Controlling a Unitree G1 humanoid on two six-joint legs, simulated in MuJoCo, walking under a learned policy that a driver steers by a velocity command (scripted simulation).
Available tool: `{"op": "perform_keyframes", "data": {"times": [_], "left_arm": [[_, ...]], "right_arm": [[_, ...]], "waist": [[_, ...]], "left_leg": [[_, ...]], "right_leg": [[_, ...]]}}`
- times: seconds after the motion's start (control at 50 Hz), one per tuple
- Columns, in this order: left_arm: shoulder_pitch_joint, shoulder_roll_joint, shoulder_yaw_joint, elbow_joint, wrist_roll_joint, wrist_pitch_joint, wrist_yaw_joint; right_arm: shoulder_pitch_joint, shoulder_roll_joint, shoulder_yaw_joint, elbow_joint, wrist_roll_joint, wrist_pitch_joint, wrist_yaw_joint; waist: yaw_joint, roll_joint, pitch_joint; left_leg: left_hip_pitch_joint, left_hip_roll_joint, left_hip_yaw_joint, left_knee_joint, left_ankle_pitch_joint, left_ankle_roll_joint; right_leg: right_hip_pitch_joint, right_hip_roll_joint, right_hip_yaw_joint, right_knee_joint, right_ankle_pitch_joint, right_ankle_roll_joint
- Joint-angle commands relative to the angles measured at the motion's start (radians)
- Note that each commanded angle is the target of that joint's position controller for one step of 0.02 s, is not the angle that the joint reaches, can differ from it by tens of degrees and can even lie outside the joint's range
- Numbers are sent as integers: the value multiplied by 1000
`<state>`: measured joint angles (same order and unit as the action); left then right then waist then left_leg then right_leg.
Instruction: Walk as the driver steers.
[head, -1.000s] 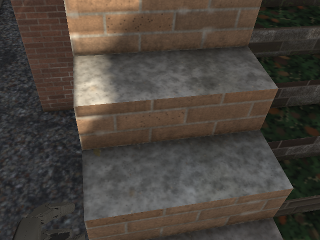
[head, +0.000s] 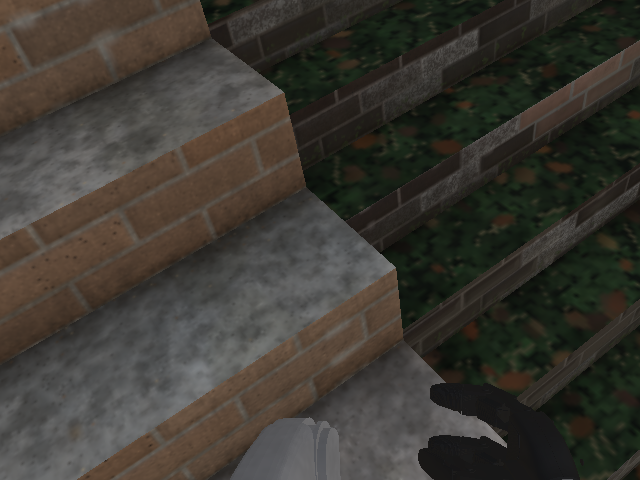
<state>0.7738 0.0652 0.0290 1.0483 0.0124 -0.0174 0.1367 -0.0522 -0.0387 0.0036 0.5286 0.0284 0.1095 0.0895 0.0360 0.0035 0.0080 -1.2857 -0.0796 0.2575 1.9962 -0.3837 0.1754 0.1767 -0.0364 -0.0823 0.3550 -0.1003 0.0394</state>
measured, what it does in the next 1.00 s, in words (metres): climbs, turning left: left foot 0.20 m higher, then right foot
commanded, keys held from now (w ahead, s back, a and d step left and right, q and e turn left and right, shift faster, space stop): w+q+shift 1.00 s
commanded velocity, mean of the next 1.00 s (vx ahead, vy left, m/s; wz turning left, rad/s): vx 0.80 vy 0.32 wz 0.86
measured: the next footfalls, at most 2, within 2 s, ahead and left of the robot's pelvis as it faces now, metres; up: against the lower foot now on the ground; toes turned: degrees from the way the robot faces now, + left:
left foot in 0.08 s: +0.16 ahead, +0.00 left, +0.20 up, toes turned +11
right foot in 0.34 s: +0.29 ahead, -0.17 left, +0.19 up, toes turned +8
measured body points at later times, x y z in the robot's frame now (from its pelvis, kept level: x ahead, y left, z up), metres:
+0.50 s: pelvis +0.21 -0.07 +0.11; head +0.15 -0.09 +0.55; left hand +0.23 +0.21 +0.01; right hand +0.50 -0.22 +0.09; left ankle +0.11 +0.00 -0.19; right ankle +0.25 -0.17 -0.58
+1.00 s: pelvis +0.30 +0.12 +0.29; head +0.27 +0.11 +0.74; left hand +0.31 +0.44 +0.25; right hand +0.54 +0.00 +0.18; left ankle +0.23 +0.16 -0.38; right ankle +0.33 -0.02 -0.18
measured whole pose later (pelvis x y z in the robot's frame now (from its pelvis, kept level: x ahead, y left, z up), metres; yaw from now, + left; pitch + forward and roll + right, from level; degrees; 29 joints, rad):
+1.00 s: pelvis +0.30 +0.12 +0.29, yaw +48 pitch +1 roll +2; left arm 0.06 0.23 0.01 0.59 0.10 -0.08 -0.05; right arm 0.35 -0.18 -0.03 0.76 0.01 -0.02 -0.01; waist -0.03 -0.09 -0.11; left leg -0.47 -0.23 -0.10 1.02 -0.55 0.10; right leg -0.74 0.02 0.04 1.97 -0.15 -0.03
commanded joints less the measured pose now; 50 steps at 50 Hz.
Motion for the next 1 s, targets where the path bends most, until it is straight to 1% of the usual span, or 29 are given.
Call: {"op": "perform_keyframes", "data": {"times": [0.02,0.04,0.06,0.08,0.1,0.12,0.14,0.16,0.2,0.24,0.28,0.3,0.34,0.36,0.38,0.42,0.44,0.52,0.62,0.7,0.74,0.78,0.8,0.82,0.84,0.86,0.9,0.92,1.0], "left_arm": [[-162,287,73,-141,-70,-15,59],[-272,396,113,-199,-91,-40,48],[-410,492,168,-250,-109,-45,29],[-464,405,169,-274,-82,-55,-5],[-456,319,159,-392,-9,-17,-66],[-577,229,85,-405,52,-33,-100],[-552,133,61,-408,63,-43,-106],[-469,137,46,-386,76,-33,-98],[-497,228,43,-391,43,16,-77],[-557,324,49,-422,8,29,-61],[-453,335,33,-409,-65,-6,-57],[-379,299,41,-363,-77,-4,-69],[-299,318,64,-295,-15,3,-68],[-309,384,67,-374,42,-6,-44],[-331,425,105,-399,56,13,-13],[-599,370,88,-419,39,-20,-22],[-618,382,84,-402,58,-59,-37],[-379,280,64,-238,85,-152,-68],[-450,226,53,-181,88,-104,-102],[-338,238,58,-143,91,-60,-107],[-362,288,59,-128,85,-56,-93],[-441,446,75,-189,21,-27,-110],[-487,486,81,-236,3,0,-112],[-574,452,82,-331,-2,10,-130],[-763,359,67,-434,20,3,-172],[-912,323,60,-524,60,-15,-194],[-724,175,10,-550,90,-56,-221],[-619,153,-7,-523,84,-73,-219],[-762,133,-56,-558,98,-95,-186]], "right_arm": [[184,-121,-17,-64,3,37,-25],[343,-265,-67,-42,-20,33,-27],[389,-410,-126,-11,-9,27,-39],[172,-406,-118,-31,7,-28,-46],[43,-337,-97,-49,-38,-111,-88],[101,-277,-87,-49,-12,-112,-110],[98,-238,-71,-3,-39,-128,-122],[51,-219,-67,-27,-66,-152,-124],[-39,-176,-50,-72,-78,-178,-107],[-35,-178,-45,-88,-78,-177,-80],[44,-247,-57,-105,-140,-168,-70],[113,-241,-62,-99,-115,-175,-68],[210,-198,-43,-57,-50,-198,-21],[154,-162,-38,-158,-8,-179,-28],[222,-251,-75,-159,-15,-170,-55],[39,-203,-63,-193,-45,-98,-60],[-8,-145,-49,-200,-25,-86,-74],[-45,-92,-28,-176,28,-76,-39],[-94,-156,-58,-168,15,-59,-48],[-99,-203,-71,-180,-16,-63,-44],[-82,-165,-19,-227,-25,-53,-48],[257,-202,-48,-126,10,-62,-71],[341,-232,-69,-91,16,-87,-59],[404,-337,-103,-65,3,-95,-61],[383,-476,-152,-57,0,-89,-77],[264,-493,-154,-88,-7,-88,-96],[38,-343,-81,-28,19,-99,-114],[79,-298,-63,38,1,-114,-117],[407,-252,-68,209,-40,-189,-101]], "waist": [[-271,-195,-53],[-377,-110,-136],[-446,208,-182],[-341,484,-108],[-116,180,-280],[-160,-158,-258],[-84,-199,-191],[-22,-324,-193],[-15,-133,-87],[-41,-114,-12],[-48,-79,-35],[-32,-88,-81],[21,-169,-135],[17,-195,-224],[-13,122,-384],[-58,129,-86],[-52,46,-28],[-44,114,0],[-125,-59,140],[-68,-217,91],[-97,-185,53],[-182,-224,-175],[-237,-195,-195],[-252,-9,-189],[-206,231,-177],[-185,103,-63],[3,212,-70],[33,213,-1],[-58,67,24]], "left_leg": [[835,-82,28,-649,-169,103],[1014,-111,98,-946,18,101],[1181,-22,-72,-1241,198,219],[1108,90,-377,-1508,332,344],[1459,275,-779,-1323,458,398],[1141,178,-730,-1238,408,281],[1078,167,-659,-1270,389,252],[994,165,-654,-1340,181,232],[704,166,-669,-1504,45,235],[546,131,-591,-1441,13,206],[329,55,-387,-1396,-152,74],[354,49,-433,-1277,-286,66],[421,-67,-346,-807,-219,4],[257,-49,-317,-265,-225,-110],[371,-21,-360,101,14,-170],[258,38,-312,534,182,-199],[177,38,-346,721,112,-180],[32,66,-401,714,-35,-111],[160,58,-361,345,64,-60],[184,88,-282,115,36,-24],[490,120,-169,-496,-289,40],[959,-107,-50,-488,-344,10],[992,-133,-167,-740,-292,39],[1103,-19,-576,-1050,-321,126],[1071,59,-1069,-1507,-593,153],[949,96,-1204,-1672,-576,105],[680,62,-1176,-1675,-424,140],[639,57,-1085,-1620,-371,130],[888,56,-947,-1578,-73,166]], "right_leg": [[-410,-173,-93,98,2028,230],[-334,-87,-109,354,1962,293],[-439,103,-86,1110,925,298],[-703,243,77,1875,-509,180],[-1237,167,277,2042,-449,96],[-1059,118,184,1869,-212,-41],[-1110,98,205,1812,-167,-78],[-1066,65,207,1720,-129,-68],[-944,46,123,1644,-198,4],[-843,-2,115,1392,-259,24],[-261,2,-32,556,-391,42],[-81,-12,-28,423,-214,28],[81,-43,12,292,-46,30],[126,-479,523,375,389,-1],[-43,-626,811,136,436,-53],[-382,-518,688,-20,-252,-154],[-401,-471,550,4,-98,-203],[-240,-427,250,111,192,-185],[-506,-362,-81,-132,-47,-105],[-309,-301,-229,-204,-116,-120],[-325,-277,-356,-276,209,-104],[-364,-319,-323,17,1247,-208],[-345,-292,-304,290,1253,-186],[-606,-208,-272,617,912,-104],[-871,-1,-120,884,-57,-75],[-993,17,123,1112,-113,-65],[-917,61,192,1571,-21,-53],[-984,59,185,1680,-41,-48],[-1184,76,198,1709,-171,-105]]}}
